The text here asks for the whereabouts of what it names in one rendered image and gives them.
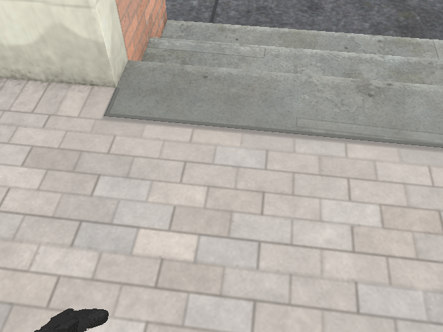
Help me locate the stairs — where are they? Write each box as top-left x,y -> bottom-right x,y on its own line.
141,20 -> 443,86

